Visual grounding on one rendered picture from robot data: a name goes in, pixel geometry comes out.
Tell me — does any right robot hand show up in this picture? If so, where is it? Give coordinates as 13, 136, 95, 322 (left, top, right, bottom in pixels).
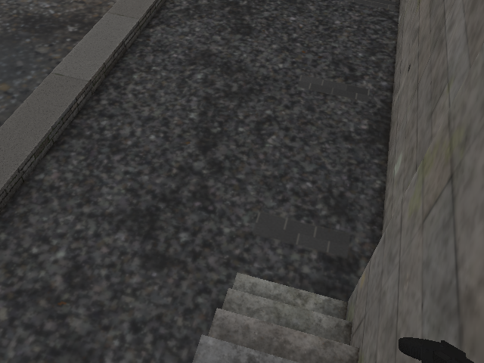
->
399, 337, 474, 363

